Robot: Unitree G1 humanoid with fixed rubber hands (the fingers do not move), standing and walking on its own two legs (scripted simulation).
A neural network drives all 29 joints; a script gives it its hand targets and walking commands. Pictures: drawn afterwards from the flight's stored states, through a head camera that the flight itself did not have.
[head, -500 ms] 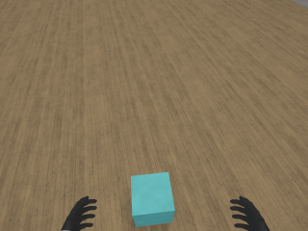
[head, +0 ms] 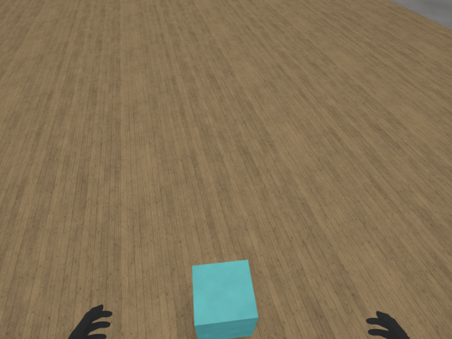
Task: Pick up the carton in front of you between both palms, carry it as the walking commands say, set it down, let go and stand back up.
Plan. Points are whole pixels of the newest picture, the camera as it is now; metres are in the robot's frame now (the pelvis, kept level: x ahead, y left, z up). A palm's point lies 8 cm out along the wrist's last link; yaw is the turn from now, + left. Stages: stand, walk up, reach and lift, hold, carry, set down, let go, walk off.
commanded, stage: stand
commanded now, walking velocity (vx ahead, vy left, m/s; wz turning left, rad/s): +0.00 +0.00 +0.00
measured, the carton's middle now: (223, 301) +0.40 +0.03 -0.65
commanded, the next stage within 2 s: none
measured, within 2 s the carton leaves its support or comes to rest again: neither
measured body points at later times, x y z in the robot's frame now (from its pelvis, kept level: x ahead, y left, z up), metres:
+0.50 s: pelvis +0.00 +0.01 +0.00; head +0.01 +0.02 +0.45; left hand +0.14 +0.30 -0.10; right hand +0.13 -0.29 -0.09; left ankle -0.02 +0.11 -0.74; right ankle -0.04 -0.12 -0.74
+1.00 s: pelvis -0.01 +0.01 +0.01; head -0.02 +0.01 +0.46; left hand +0.09 +0.31 -0.11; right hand +0.09 -0.30 -0.10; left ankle -0.02 +0.11 -0.74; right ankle -0.04 -0.12 -0.74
